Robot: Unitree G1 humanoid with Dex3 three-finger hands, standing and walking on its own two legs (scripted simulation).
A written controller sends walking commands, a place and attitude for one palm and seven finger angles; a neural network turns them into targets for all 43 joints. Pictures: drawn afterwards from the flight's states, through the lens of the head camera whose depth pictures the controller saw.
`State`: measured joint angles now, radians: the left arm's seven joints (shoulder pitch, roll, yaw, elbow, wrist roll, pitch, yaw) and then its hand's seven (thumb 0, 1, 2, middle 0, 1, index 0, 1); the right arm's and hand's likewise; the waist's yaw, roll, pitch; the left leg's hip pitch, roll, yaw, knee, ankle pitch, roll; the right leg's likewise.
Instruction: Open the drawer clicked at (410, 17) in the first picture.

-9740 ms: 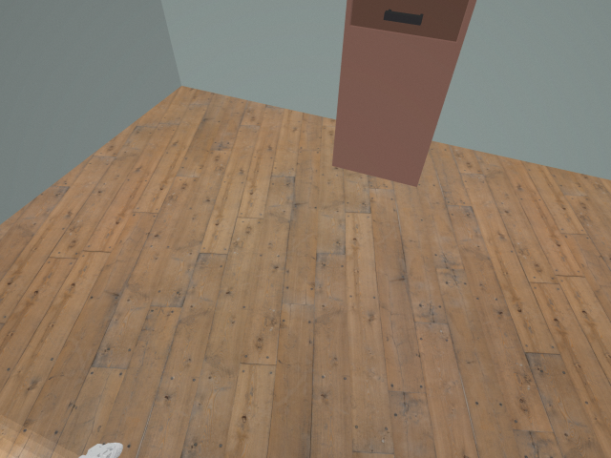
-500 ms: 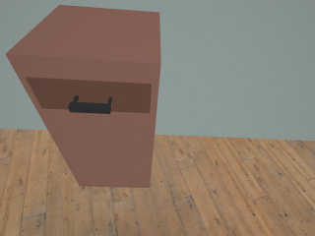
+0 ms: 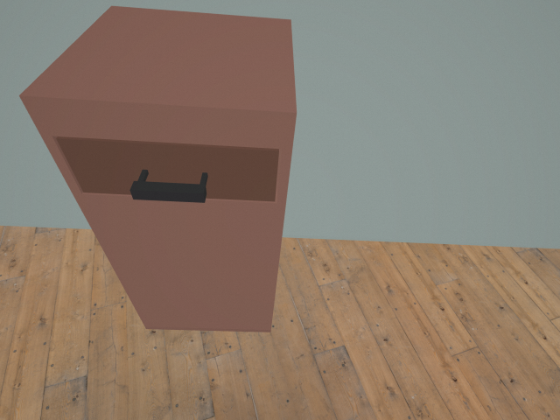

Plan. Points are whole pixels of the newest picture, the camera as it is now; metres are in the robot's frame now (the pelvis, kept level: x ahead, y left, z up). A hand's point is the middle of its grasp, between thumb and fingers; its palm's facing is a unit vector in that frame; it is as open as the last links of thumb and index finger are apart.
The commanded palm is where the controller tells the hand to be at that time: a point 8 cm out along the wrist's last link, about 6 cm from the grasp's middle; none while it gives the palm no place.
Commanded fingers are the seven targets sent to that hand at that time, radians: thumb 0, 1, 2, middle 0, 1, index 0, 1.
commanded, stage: look again from close up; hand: left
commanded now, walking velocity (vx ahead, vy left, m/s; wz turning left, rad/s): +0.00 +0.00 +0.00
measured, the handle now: (172, 183) +0.52 +0.25 +0.01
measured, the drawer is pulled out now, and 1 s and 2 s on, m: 0.00 0.00 0.00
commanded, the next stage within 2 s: raise the hand with hooked fingers in 0.40 s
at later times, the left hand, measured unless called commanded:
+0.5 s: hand out of the picture -0.03 +0.15 -0.18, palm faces +0.03 -0.99 -0.13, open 7.4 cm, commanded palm +0.10 +0.20 -0.07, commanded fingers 0.00 0.88 0.89 -0.20 -0.31 -0.20 -0.31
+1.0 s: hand (155, 400) +0.16 +0.18 -0.06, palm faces -0.02 -0.13 -0.99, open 9.0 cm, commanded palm +0.16 +0.20 +0.01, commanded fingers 0.00 0.29 0.64 -0.24 -0.69 -0.24 -0.69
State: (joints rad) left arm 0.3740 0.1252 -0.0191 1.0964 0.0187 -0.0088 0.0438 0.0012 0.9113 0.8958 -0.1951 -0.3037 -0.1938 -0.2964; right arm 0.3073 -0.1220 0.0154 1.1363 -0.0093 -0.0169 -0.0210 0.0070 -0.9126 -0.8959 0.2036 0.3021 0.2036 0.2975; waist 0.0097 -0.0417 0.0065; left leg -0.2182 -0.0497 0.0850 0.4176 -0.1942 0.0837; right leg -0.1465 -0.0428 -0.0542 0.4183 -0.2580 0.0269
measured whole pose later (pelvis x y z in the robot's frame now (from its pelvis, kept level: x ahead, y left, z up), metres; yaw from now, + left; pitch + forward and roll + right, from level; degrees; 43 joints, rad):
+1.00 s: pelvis +0.00 -0.04 -0.04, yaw -1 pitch +7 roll +2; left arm 0.47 0.31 -0.13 0.04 1.12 -0.01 0.47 0.00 0.51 0.73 -0.24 -0.55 -0.24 -0.55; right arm 0.05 -0.25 -0.03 0.49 -0.05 0.09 0.05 0.01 -0.90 -0.90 0.20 0.30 0.20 0.30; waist 0.12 -0.01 -0.13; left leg -0.55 -0.02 0.10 0.78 -0.35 0.04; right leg -0.54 0.05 0.00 0.84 -0.42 -0.07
